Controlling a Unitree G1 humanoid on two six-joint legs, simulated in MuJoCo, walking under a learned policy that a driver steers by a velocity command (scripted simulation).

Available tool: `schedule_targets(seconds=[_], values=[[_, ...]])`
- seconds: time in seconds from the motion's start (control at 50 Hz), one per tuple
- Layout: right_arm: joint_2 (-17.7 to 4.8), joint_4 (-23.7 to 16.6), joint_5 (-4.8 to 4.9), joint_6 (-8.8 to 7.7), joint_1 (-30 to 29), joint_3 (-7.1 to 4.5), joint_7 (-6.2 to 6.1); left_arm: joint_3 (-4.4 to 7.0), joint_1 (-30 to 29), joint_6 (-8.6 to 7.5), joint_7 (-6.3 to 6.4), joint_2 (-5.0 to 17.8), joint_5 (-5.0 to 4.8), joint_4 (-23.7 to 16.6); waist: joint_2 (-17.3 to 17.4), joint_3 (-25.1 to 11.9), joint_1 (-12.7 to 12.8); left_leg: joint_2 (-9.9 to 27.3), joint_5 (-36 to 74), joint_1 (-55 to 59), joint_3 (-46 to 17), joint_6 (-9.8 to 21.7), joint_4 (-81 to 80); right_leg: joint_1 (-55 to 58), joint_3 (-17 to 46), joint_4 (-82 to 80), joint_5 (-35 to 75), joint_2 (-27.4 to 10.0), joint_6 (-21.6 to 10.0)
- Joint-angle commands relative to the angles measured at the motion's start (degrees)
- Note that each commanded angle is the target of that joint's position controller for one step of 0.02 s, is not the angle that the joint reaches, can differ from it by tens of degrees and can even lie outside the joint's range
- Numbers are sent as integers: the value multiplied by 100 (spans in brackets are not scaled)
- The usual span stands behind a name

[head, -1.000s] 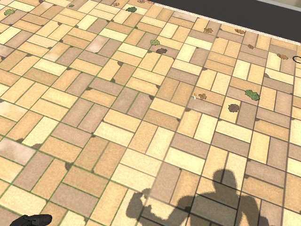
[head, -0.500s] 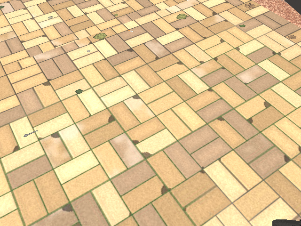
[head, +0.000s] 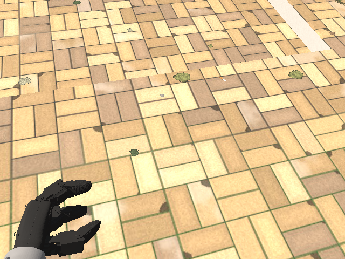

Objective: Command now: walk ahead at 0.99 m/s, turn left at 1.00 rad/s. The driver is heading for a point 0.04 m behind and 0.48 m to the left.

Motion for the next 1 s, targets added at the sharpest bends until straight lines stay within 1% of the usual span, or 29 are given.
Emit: schedule_targets(seconds=[0.02, 0.06, 0.08, 0.1, 0.12, 0.14, 0.16, 0.18, 0.2, 0.24, 0.3, 0.36, 0.4, 0.46, 0.48, 0.5, 0.52, 0.54, 0.56, 0.58, 0.64, 0.66, 0.74, 0.84, 0.92, 0.94, 0.96, 0.98, 1.0], values=[[-963, -218, 7, -6, -268, -324, -82, 422, -50, -111, 27, 917, -155, -387, 1009, -39, 517, 975, 2302, -1123, -1009, 429, -98, 1938, -242, -210, -385, 254, -99], [-885, -404, -282, 68, -742, -239, 29, 627, 2311, -24, 148, 1199, -212, -8, 1122, -1617, 1838, 729, 3678, -1607, -637, 16, 2469, 4572, -242, 532, -1255, -140, -398], [-63, -596, -395, 41, -419, -11, 62, 638, 3355, 34, 185, 1465, -71, 224, -371, -2566, 1751, 194, 465, -3139, -197, -107, 4641, 6576, 1304, 515, -3054, -1131, -666], [18, -832, 227, -41, 546, 140, 78, 653, 3049, -6, 2, 1729, 160, 307, -3321, -3135, 990, 185, -609, -4660, 182, -220, 6210, 7065, 5066, -1293, -5547, -2410, -1445], [-568, -600, 292, 24, 104, 60, 21, 527, 2450, 39, 20, 937, 149, 17, -2049, -2104, 1242, 704, 107, -5099, 441, -289, 6458, 6324, 4625, -1607, -6424, -2135, -1338], [-882, -676, 127, 57, -617, -6, 44, 465, 2249, 123, 77, 692, 124, 92, -1067, -1272, 1362, 832, 450, -5067, 776, -326, 6349, 5438, 3357, -1541, -5218, -1882, -1180], [-826, -748, -27, 81, -1001, -15, 55, 465, 2144, 175, 90, 735, 194, 220, -68, -854, 1241, 1057, 560, -4784, 866, -307, 6127, 4655, 2499, -1457, -3905, -1685, -1106], [-764, -850, -98, 96, -1244, -37, 88, 449, 2045, 176, 101, 669, 229, 369, 119, -470, 1109, 1291, 700, -4585, 837, -270, 5758, 4011, 1800, -1464, -2987, -1521, -1144], [-693, -885, -36, 159, -1242, -49, 125, 408, 1938, 142, 108, 544, 232, 491, -36, -269, 949, 1470, 713, -4353, 817, -236, 5537, 3589, 1267, -1560, -2549, -1389, -1110], [-461, -994, 43, 297, -1397, -13, 138, 344, 1802, 113, 70, 284, 77, 716, -206, 104, 822, 1645, 581, -4468, 923, -227, 5245, 3241, 419, -1728, -1627, -1287, -1092], [-360, -1187, -95, 294, -1622, 45, 180, 419, 1305, 112, 102, 601, 84, 805, -117, 533, 563, 1598, 1191, -4401, 1226, -448, 4200, 2667, -750, -1886, 771, -1221, -1165], [-465, -1130, -186, 216, -1884, 3, 352, 515, 1178, 161, 215, 1003, 64, 846, 74, 310, 663, 1214, 2826, -3324, 1852, -506, 2403, 2617, -1743, -1838, 1239, -826, -919], [-634, -1090, -172, 250, -1846, -89, 451, 596, 1331, 182, 251, 1326, -51, 922, -21, 22, 610, 828, 3029, -2646, 2165, -360, 1771, 3074, -1985, -1387, 2389, -783, -748], [-1331, -780, -118, 369, -492, -457, 443, 685, 1170, 322, 244, 1533, -219, 805, -208, -727, -204, 308, 2499, -950, 2294, 114, 1483, 3118, -1991, 756, 3835, -946, -640], [-1577, -584, -78, 412, 274, -626, 348, 613, 1131, 336, 202, 1269, -221, 730, 258, -990, -554, 303, 2934, 310, 1955, 349, 1039, 2310, -1951, 2298, 2116, -689, -425], [-1768, -651, -15, 424, -121, -595, 212, 361, 1436, 328, 109, 354, 80, 657, 1878, -743, 46, 933, 5049, 773, 700, 726, 907, 1110, -1821, 4334, -3858, 264, -173], [-2105, -1214, -345, 257, -758, -521, 254, 232, 2474, 272, 50, 350, 94, 456, 2193, -2106, 832, 2383, 5201, 1819, -2425, 2211, 551, -192, -633, 6005, -4784, 813, -24], [-1829, -1440, -346, 204, -957, -525, 339, 326, 1942, 211, 42, 1095, 64, 406, 1072, -2609, 363, 2492, 3064, 1614, -3104, 2131, -390, -329, 47, 5826, -4022, 599, -176], [-1694, -1443, -227, 153, -1201, -484, 354, 357, 1381, 206, 92, 1205, 4, 275, 446, -1804, 456, 2208, 2014, 842, -2761, 1780, -672, -401, 73, 5206, -3520, 455, -264], [-1490, -1417, -115, 129, -1461, -436, 333, 353, 1244, 256, 184, 1098, 72, 333, -131, -1229, 699, 1905, 1761, 62, -2365, 1436, -694, -266, 80, 4704, -3216, 248, -213], [-1330, -1399, -195, 198, -1800, -410, 188, 372, 1187, 463, 229, 1073, 180, 381, 188, -854, 977, 1363, 3528, -1315, -1331, 1158, -568, 583, 91, 3713, -3050, 134, -50], [-1309, -1333, -157, 230, -1704, -408, 122, 340, 1221, 479, 213, 928, 205, 411, 173, -1038, 979, 1211, 3373, -1454, -1132, 1128, -538, 750, 49, 3381, -2909, 130, -1], [-1338, -1287, -88, 334, -1519, -381, -67, 248, 629, 498, 143, 603, 125, 275, 467, -859, 665, 847, -68, -1827, -1390, 1006, -922, 698, 15, 2039, -1959, 272, 136], [-1203, -1127, -67, 332, -1242, -326, -42, 270, -27, 259, 104, 577, 19, 101, 945, -518, 302, 742, -559, -1813, -1596, 789, -631, 1138, 64, 650, -1537, 458, 139], [-938, -1167, -36, 344, -1399, -219, 36, 426, 479, 134, 86, 661, -142, 212, 1060, -342, 625, 688, -1011, -2504, -1812, 577, 21, 2626, -35, -174, -1526, 449, -20], [-772, -1181, -29, 331, -1430, -154, 53, 498, 939, 119, 98, 715, -145, 333, 892, -396, 881, 537, -1292, -3013, -1600, 365, 583, 3408, -40, -389, -1536, 252, -150], [-381, -1161, -52, 308, -1295, -28, 75, 568, 1708, 106, 125, 886, -82, 438, 390, -808, 1190, 206, -1763, -3728, -928, 61, 2007, 4536, 595, -479, -2293, -516, -446], [-26, -1440, 29, 227, -1261, 106, 94, 605, 2298, 109, 93, 1273, 138, 446, -730, -1042, 1190, -212, -1431, -4975, -14, -124, 3555, 5309, 2645, -1214, -4352, -1716, -1052], [-481, -1625, 120, 157, -1429, 55, 100, 678, 1992, 96, 36, 1395, 154, 431, -1192, -483, 1078, 427, -516, -5913, 308, -274, 4207, 4907, 3875, -1736, -5525, -2191, -1313]])
Velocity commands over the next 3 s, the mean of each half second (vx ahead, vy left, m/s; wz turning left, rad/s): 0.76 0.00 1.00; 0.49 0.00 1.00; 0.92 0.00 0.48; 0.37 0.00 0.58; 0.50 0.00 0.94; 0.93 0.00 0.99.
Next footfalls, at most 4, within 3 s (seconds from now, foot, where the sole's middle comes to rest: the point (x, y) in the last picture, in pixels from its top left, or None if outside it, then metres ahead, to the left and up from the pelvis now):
0.06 right None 0.29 -0.17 -0.77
0.48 left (112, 239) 0.55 0.14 -0.77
0.96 right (128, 183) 0.78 0.07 -0.77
1.44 left None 0.68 0.58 -0.77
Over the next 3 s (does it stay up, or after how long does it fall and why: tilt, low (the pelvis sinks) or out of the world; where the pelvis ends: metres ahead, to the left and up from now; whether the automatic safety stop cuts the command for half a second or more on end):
stays up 0.53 1.16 -0.01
